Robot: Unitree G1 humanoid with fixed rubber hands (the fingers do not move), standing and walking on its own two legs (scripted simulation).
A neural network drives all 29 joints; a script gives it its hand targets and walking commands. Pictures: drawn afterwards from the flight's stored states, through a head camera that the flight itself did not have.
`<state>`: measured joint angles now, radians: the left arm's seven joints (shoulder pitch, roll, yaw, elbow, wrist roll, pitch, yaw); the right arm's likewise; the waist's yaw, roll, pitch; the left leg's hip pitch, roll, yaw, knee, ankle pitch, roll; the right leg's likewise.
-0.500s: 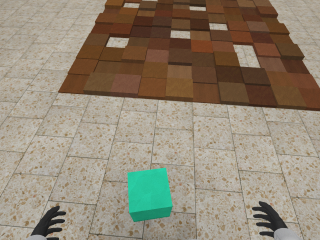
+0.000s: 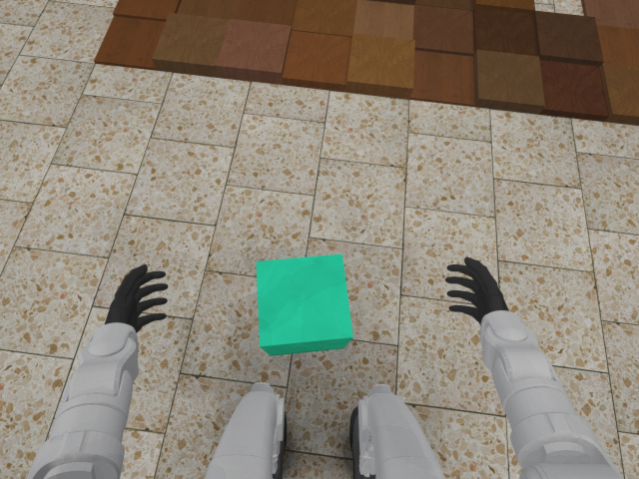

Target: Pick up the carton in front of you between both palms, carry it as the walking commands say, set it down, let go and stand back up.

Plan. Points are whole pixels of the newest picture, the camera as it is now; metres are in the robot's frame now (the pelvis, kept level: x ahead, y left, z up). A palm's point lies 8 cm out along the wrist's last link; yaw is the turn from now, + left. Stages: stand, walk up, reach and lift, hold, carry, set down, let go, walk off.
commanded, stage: reach and lift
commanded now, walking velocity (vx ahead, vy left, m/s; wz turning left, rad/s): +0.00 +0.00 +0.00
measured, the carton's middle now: (303, 308) +0.41 +0.04 -0.58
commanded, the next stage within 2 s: none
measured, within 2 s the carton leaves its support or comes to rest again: neither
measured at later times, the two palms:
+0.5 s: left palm (183, 257) +0.40 +0.23 -0.16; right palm (414, 237) +0.45 -0.15 -0.17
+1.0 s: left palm (214, 300) +0.39 +0.23 -0.41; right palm (389, 287) +0.43 -0.15 -0.41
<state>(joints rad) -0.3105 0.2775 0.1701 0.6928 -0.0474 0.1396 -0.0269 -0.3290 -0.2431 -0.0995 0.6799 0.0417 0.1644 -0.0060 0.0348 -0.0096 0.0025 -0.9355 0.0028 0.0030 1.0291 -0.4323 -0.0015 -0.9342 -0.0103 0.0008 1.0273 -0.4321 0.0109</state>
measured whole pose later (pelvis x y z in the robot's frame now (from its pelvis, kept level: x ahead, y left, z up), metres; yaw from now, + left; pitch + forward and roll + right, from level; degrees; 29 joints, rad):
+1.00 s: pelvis -0.08 -0.01 -0.26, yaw +0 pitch +47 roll +1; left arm -1.02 0.30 0.21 0.87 -0.20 0.02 0.06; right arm -1.08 -0.28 -0.08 0.86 0.14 0.07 -0.13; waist 0.06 -0.02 0.03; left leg -2.19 0.01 -0.01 1.91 -0.53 -0.02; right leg -2.20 0.00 0.01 1.91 -0.53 0.00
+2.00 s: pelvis -0.10 +0.00 -0.33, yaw +0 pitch +38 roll +0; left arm -1.39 0.29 0.03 1.21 -0.30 -0.05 0.17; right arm -1.46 -0.26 0.01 1.25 0.24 -0.04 -0.18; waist 0.07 -0.02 0.30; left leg -2.30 0.00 -0.01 2.14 -0.51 -0.01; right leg -2.30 0.01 0.02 2.14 -0.51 0.02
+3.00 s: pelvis -0.06 -0.01 -0.15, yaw +3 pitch +38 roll +0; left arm -0.76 -0.02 0.40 0.61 0.15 0.35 0.03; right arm -0.78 0.07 -0.38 0.62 -0.15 0.33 -0.10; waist 0.04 -0.04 -0.23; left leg -1.76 -0.04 -0.04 1.59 -0.50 -0.03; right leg -1.75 0.09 0.06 1.61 -0.53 0.02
